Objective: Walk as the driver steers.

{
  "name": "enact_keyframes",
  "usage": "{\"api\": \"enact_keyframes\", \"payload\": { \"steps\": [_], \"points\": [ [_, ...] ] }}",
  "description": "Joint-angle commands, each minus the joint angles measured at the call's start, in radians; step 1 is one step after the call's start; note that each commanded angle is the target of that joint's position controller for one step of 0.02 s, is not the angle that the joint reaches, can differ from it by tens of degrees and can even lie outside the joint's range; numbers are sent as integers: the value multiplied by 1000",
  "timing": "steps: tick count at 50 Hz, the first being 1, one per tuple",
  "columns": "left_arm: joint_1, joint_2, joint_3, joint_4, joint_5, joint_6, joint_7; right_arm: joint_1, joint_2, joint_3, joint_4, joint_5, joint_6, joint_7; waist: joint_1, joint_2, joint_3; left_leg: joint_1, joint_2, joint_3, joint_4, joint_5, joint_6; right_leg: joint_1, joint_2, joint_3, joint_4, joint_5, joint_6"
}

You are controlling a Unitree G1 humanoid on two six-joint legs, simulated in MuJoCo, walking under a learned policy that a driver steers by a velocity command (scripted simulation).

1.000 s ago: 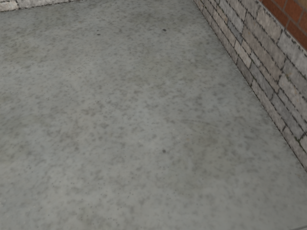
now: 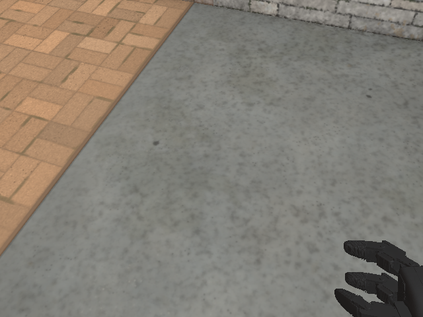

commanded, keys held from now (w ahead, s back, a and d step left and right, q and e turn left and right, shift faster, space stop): w+e+shift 0.40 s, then shift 0.60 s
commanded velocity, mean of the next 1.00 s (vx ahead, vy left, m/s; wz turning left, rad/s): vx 0.60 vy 0.00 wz -0.52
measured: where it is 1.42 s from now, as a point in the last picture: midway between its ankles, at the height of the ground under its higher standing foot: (338, 272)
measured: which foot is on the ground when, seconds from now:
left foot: down 0.00-0.42, up 0.44-0.84, down 0.86-1.00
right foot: down 0.00-0.00, up 0.02-0.40, down 0.42-0.88, up 0.90-1.00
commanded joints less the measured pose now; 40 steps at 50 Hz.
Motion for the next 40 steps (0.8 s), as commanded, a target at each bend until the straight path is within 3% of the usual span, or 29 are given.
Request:
{"api": "enact_keyframes", "payload": {
  "steps": [1,2,3,4,5,7,9,11,13,15,17,18,19,20,21,22,23,24,25,26,27,29,31,33,35,37,40],
  "points": [
    [-128,22,-10,-221,-47,-50,-5,484,-306,-117,48,-34,15,-10,-266,454,-414,988,464,-736,-197,-321,237,-808,56,-55,718,-5,-39],
    [-240,94,12,-222,-75,-35,5,450,-206,-100,57,-34,12,-7,-293,260,-224,839,446,-743,-300,-517,242,-907,5,-53,850,61,-24],
    [-350,113,19,-248,-63,-24,4,417,-166,-86,80,-35,6,-10,-289,178,-62,696,411,-577,-305,-369,219,-947,-27,-98,899,135,-24],
    [-345,98,20,-237,-50,-9,0,364,-132,-75,96,-49,4,-10,-238,105,10,571,363,-441,-312,-219,212,-901,-62,-104,896,195,-19],
    [-347,78,20,-241,-40,5,-10,307,-92,-65,114,-58,3,-8,-189,122,87,453,318,-322,-330,-81,201,-866,-88,-83,861,236,-10],
    [-317,51,19,-244,-47,36,-30,236,-62,-62,140,-57,-4,-13,-120,159,117,346,294,-157,-378,51,170,-804,-112,-79,843,249,4],
    [-335,64,23,-263,-35,52,-37,193,-87,-69,157,-56,-12,-24,-84,128,136,303,286,-36,-415,154,164,-805,-109,-78,824,322,24],
    [-357,86,26,-286,-27,57,-42,153,-137,-81,170,-61,-19,-36,-55,112,155,271,275,69,-461,188,156,-770,-115,-92,729,436,31],
    [-423,107,28,-292,-20,56,-56,165,-162,-88,187,-63,-18,-41,-82,35,191,283,227,196,-482,245,137,-706,-94,-168,573,522,6],
    [-515,104,24,-312,-16,42,-73,222,-214,-102,212,-58,-11,-37,-121,-10,209,321,217,265,-487,385,124,-598,-57,-260,381,565,-39],
    [-510,144,42,-325,-31,35,-77,250,-292,-118,228,-58,6,-31,-94,60,148,433,242,278,-370,962,121,-467,32,-358,319,502,-82],
    [-438,180,59,-317,-45,42,-74,239,-329,-128,225,-50,21,-28,-40,121,93,497,258,281,-246,1248,120,-396,75,-385,326,426,-100],
    [-294,235,87,-290,-53,53,-70,211,-358,-136,212,-41,35,-24,42,162,9,494,268,281,-42,1413,123,-231,113,-392,326,345,-126],
    [-61,316,131,-226,-47,64,-63,174,-355,-136,192,-33,37,-24,149,150,-106,377,253,260,239,1410,118,91,142,-360,243,354,-171],
    [53,359,150,-162,-37,75,-43,182,-249,-103,194,-35,20,-27,164,-36,-77,99,117,225,661,624,57,352,108,-209,119,462,-205],
    [-112,425,132,-213,1,54,-40,344,-51,-44,129,-55,-21,-18,-101,-430,-143,-305,-80,72,1077,-268,18,536,-89,339,7,473,-355],
    [-133,348,116,-279,13,30,-51,288,-166,-41,101,-31,-64,-13,-32,-270,-366,-351,-60,-141,1105,-203,54,568,-228,652,-235,240,-403],
    [-148,299,104,-273,22,7,-54,182,-229,-57,94,6,-73,-19,-28,-90,-243,-344,-23,-135,1033,-113,73,410,-241,630,-309,277,-343],
    [-209,289,100,-258,12,-12,-58,154,-210,-52,95,0,-67,-30,-91,55,-92,-318,29,-117,915,-54,74,214,-218,514,-306,397,-298],
    [-291,256,89,-262,13,-22,-55,158,-198,-50,119,-22,-50,-39,-135,95,-35,-251,80,-106,850,-16,63,67,-183,375,-265,557,-271],
    [-334,243,82,-272,28,-26,-47,203,-210,-56,141,-26,-26,-35,-169,63,-14,-164,115,-109,809,4,54,-50,-159,267,-252,722,-255],
    [-350,203,67,-246,14,-26,-32,218,-185,-55,162,-45,6,-36,-190,25,7,-89,138,-74,676,28,31,-161,-89,93,-275,909,-224],
    [-326,206,66,-219,8,-27,-10,142,-140,-41,147,-62,14,-38,-170,22,22,-88,92,-8,524,132,9,-187,-13,-38,-280,1108,-191],
    [-317,206,65,-203,8,-13,13,98,-109,-30,148,-66,11,-34,-151,-1,-1,-83,55,23,343,297,-8,-149,40,-123,-262,1126,-146],
    [-272,187,59,-181,1,8,28,18,-86,-23,146,-68,1,-17,-92,-21,-19,-73,19,44,148,484,-11,-78,60,-153,-241,1051,-100],
    [-226,186,58,-158,6,23,39,-45,-95,-26,135,-60,-10,7,-50,-39,-23,-66,1,42,31,608,-3,-19,21,-113,-232,950,-88],
    [-233,185,58,-141,18,36,44,-46,-137,-42,139,-64,-21,35,-61,-68,1,-79,-4,9,-60,541,42,75,-42,-37,-171,899,-96]
  ]
}}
